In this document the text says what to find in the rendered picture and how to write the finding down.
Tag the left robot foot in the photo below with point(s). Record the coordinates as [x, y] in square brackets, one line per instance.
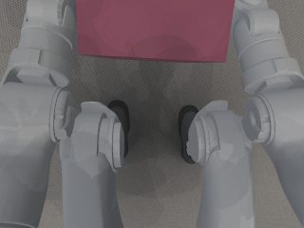
[121, 110]

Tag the robot right upper arm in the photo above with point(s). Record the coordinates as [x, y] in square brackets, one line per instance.
[275, 119]

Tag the robot left upper arm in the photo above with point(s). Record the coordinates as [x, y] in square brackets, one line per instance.
[33, 118]

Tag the right robot forearm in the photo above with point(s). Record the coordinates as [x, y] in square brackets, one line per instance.
[264, 58]

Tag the right robot foot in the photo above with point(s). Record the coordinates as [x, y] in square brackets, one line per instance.
[186, 117]

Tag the robot foot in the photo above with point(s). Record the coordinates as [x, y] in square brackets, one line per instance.
[186, 117]
[121, 110]

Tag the left robot forearm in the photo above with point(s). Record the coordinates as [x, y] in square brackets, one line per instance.
[45, 45]

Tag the carton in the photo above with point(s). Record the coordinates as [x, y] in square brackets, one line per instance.
[178, 31]

